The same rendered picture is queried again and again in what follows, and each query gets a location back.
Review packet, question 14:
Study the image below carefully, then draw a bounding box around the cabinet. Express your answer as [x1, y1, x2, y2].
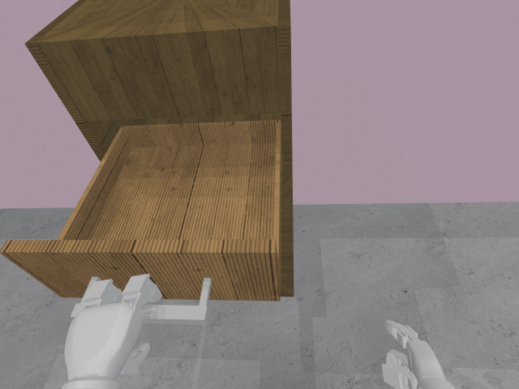
[25, 0, 294, 297]

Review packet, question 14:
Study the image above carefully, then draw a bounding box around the drawer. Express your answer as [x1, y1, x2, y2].
[0, 120, 282, 301]

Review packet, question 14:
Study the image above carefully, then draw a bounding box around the robot right hand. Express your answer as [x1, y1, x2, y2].
[382, 320, 446, 389]

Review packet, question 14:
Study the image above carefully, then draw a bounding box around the handle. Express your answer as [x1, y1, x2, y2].
[71, 276, 212, 325]

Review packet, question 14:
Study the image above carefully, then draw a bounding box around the robot left hand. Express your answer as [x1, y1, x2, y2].
[65, 274, 162, 381]

